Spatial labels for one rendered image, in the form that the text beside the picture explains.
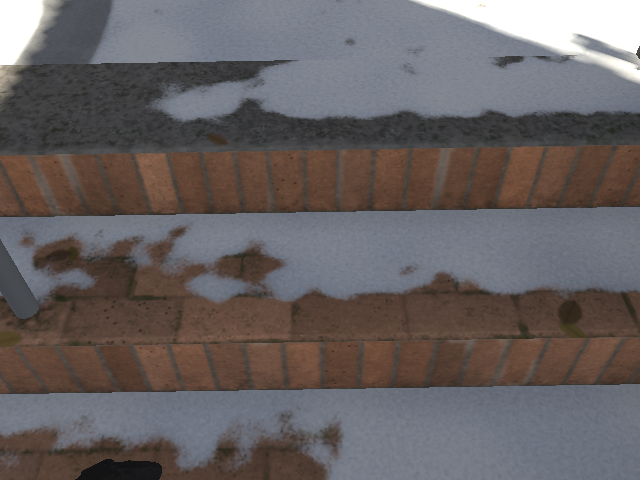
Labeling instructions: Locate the left robot hand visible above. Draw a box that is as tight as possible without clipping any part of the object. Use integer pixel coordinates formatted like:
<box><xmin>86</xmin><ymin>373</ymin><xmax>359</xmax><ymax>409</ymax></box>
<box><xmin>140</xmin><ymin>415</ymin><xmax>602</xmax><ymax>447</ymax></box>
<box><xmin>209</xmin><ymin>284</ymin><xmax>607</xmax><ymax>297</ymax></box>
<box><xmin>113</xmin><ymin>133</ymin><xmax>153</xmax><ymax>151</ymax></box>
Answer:
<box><xmin>75</xmin><ymin>459</ymin><xmax>162</xmax><ymax>480</ymax></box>

